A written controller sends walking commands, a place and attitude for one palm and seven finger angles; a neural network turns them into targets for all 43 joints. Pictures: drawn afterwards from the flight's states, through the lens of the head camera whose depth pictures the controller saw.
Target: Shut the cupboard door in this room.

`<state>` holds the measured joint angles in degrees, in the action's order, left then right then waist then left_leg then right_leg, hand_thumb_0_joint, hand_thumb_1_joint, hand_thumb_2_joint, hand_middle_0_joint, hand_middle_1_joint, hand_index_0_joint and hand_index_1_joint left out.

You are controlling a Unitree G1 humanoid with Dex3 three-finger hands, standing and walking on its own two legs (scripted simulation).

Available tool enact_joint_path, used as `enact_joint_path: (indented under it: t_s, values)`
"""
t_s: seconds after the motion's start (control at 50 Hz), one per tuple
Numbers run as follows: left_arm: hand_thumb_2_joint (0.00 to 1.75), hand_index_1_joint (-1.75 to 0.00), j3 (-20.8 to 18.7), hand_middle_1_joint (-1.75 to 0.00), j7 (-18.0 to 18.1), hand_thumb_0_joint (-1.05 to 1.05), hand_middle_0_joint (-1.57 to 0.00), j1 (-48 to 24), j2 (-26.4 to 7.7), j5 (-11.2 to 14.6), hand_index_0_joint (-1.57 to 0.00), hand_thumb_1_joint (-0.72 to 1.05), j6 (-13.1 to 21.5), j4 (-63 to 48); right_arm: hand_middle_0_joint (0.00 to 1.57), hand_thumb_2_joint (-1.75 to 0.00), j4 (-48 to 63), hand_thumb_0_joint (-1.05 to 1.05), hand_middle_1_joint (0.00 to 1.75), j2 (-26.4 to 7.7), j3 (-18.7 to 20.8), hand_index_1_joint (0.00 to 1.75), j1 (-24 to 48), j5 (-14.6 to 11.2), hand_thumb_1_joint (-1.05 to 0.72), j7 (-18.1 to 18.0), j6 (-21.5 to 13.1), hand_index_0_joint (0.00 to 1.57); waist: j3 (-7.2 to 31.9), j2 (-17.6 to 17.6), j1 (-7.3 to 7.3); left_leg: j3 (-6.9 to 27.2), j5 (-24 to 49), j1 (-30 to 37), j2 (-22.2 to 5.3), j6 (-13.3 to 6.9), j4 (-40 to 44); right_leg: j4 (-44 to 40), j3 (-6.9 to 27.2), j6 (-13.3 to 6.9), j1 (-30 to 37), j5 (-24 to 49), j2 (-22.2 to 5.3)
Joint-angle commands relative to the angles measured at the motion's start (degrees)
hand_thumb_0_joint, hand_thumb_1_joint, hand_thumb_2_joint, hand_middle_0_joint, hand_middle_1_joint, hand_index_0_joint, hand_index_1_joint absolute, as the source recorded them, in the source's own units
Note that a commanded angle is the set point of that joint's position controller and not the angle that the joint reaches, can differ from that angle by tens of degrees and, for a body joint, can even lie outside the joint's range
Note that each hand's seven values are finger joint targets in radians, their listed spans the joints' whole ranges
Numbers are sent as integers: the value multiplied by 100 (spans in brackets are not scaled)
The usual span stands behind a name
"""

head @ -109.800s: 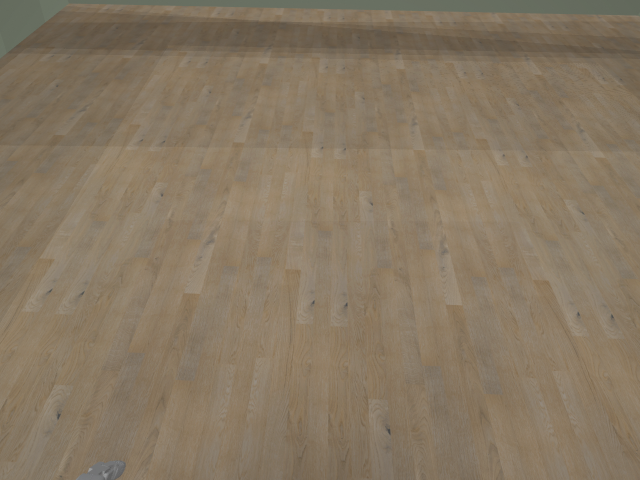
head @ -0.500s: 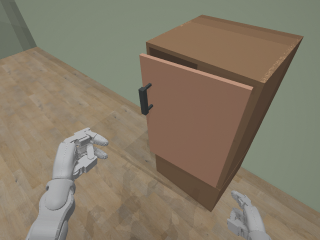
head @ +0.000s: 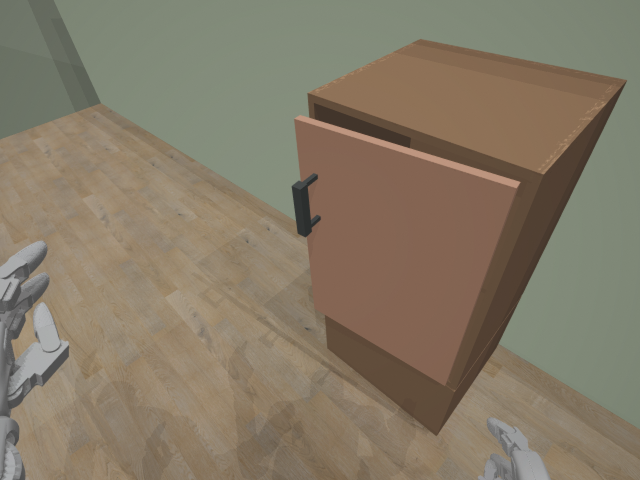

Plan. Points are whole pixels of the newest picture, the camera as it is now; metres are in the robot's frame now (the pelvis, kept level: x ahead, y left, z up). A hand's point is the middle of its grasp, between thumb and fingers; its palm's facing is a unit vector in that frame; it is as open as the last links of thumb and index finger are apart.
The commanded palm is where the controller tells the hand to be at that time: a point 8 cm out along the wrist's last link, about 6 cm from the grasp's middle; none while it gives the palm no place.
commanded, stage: draw the hand back to the body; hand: left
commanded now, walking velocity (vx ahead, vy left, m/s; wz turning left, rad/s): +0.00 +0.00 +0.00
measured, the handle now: (308, 204) +0.64 +0.11 -0.02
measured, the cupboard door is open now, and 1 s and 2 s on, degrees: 6 6 6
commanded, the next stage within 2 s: step back with the hand held close in 0.24 s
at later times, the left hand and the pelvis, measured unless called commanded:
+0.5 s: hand (76, 343) +0.19 +0.26 +0.16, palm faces +0.44 -0.78 -0.44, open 7.4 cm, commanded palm +0.13 +0.30 +0.17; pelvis -0.01 +0.00 +0.00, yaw +0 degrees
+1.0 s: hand (19, 401) +0.13 +0.29 +0.15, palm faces +0.42 -0.78 -0.47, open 7.4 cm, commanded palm +0.07 +0.32 +0.17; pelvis -0.07 +0.02 -0.01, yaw +0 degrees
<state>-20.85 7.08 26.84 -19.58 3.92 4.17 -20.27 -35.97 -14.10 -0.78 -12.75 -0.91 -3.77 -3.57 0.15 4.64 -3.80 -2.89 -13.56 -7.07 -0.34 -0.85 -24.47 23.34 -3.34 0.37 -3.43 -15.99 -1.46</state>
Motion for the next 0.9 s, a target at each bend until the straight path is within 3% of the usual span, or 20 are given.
enact_joint_path:
  t_s: [0.0,0.08,0.12,0.18,0.26,0.34,0.36,0.38,0.4,0.44,0.5,0.58,0.62,0.68,0.7,0.78,0.82,0.88]
  values:
    - [90,-30,-408,-30,29,0,-20,-794,-1025,-30,-20,90,373,-1120,20,-90,940,0,30,-525,209,30,899,-5,-90,-111,-435,20,275,-331,79,121,929,260,-36,-115,365,-439,77,-43,-468,941,82]
    - [90,-30,-627,-30,59,0,-20,-779,-1266,-41,-20,90,435,-1319,20,-90,895,0,30,-495,194,30,955,10,-90,-129,-501,20,312,-11,11,119,914,254,-20,-89,349,-490,112,-72,-385,925,91]
    - [90,-30,-626,-30,62,0,-20,-741,-1214,-35,-20,90,465,-1321,20,-90,904,0,30,-437,159,30,962,12,-90,-121,-534,20,225,80,5,133,905,205,-13,-66,379,-457,88,-85,-384,924,91]
    - [90,-30,-712,-30,30,0,-20,-572,-1228,3,-20,90,451,-1172,20,-90,894,0,30,-442,170,30,953,14,-90,-124,-539,20,104,-128,-9,101,925,154,-28,-68,366,-541,103,-72,-409,969,109]
    - [90,-30,-565,-30,-14,0,-20,-632,-1056,11,-20,90,452,-1149,20,-90,910,0,30,-428,172,30,931,1,-90,-97,-512,20,8,-5,41,85,838,188,-54,-53,410,-551,109,-66,-498,839,118]
    - [90,-30,-563,-30,-16,0,-20,-604,-1061,14,-20,90,439,-1115,20,-90,927,0,30,-445,191,30,931,12,-90,-101,-522,20,138,-156,29,71,842,246,-54,-75,414,-557,118,-46,-456,842,114]
    - [90,-30,-1022,-30,22,0,-20,-1094,-1586,-29,-20,90,646,-1496,20,-90,1067,0,30,-616,238,30,905,-6,-90,-81,-378,20,-116,-145,251,148,505,-227,-182,-169,40,-828,551,-77,-934,984,-234]
    - [90,-30,-1137,-30,31,0,-20,-987,-1681,-46,-20,90,721,-1316,20,-90,984,0,30,-549,226,30,889,16,-90,-100,-321,20,-73,-299,250,240,404,-306,-150,-154,-126,-890,672,-151,-972,1021,-421]
    - [90,-30,-802,-30,4,0,-20,-510,-1328,-46,-20,90,728,-1093,20,-90,944,0,30,-537,242,30,881,32,-90,-97,-264,20,9,-566,301,215,475,-314,-142,-130,-295,-856,680,-181,-1096,1085,-543]
    - [90,-30,-673,-30,0,0,-20,-207,-1176,-28,-20,90,755,-1107,20,-90,987,0,30,-550,289,30,830,15,-90,-83,-161,20,294,-547,326,219,665,-311,-177,-106,-373,-645,628,-213,-1066,1200,-613]
    - [90,-30,-846,-30,60,0,-20,75,-1338,-11,-20,90,795,-1377,20,-90,1073,0,30,-607,330,30,820,9,-90,-131,-62,20,773,-148,328,310,1613,-213,-323,-101,-171,-102,360,-123,-749,1920,-424]
    - [90,-30,-1111,-30,117,0,-20,193,-1621,20,-20,90,742,-1701,20,-90,1229,0,30,-673,367,30,826,8,-90,-195,107,20,1131,-51,300,393,2741,-228,-447,-80,-140,405,234,-45,-431,2650,-219]
    - [90,-30,-1045,-30,125,0,-20,313,-1532,36,-20,90,700,-1743,20,-90,1323,0,30,-647,364,30,775,-16,-90,-195,187,20,1145,-83,316,417,2906,-301,-524,-76,-112,569,226,-25,-418,2647,-170]
    - [90,-30,-1236,-30,159,0,-20,479,-1671,45,-20,90,686,-1768,20,-90,1352,0,30,-683,398,30,763,-2,-90,-203,209,20,1132,-40,278,506,2474,-618,-593,-96,14,639,257,-13,-354,2332,-126]
    - [90,-30,-1092,-30,154,0,-20,523,-1510,60,-20,90,675,-1720,20,-90,1380,0,30,-642,368,30,747,-17,-90,-199,223,20,1010,-151,312,521,2242,-781,-614,-94,50,643,287,-15,-379,2194,-143]
    - [90,-30,-1227,-30,210,0,-20,486,-1629,17,-20,90,732,-1744,20,-90,1357,0,30,-713,388,30,744,-7,-90,-204,175,20,768,-42,319,657,616,-1541,-661,-198,326,567,412,3,-329,1361,-108]
    - [90,-30,-1080,-30,227,0,-20,387,-1474,0,-20,90,794,-1744,20,-90,1358,0,30,-673,355,30,703,-20,-90,-199,139,20,540,-119,371,648,-235,-1930,-615,-213,341,456,508,-18,-401,936,-154]
    - [90,-30,-1241,-30,280,0,-20,328,-1644,-66,-20,90,928,-1853,20,-90,1308,0,30,-711,376,30,672,2,-90,-202,43,20,444,-117,395,703,-1256,-2218,-523,-253,307,186,672,-69,-542,238,-214]
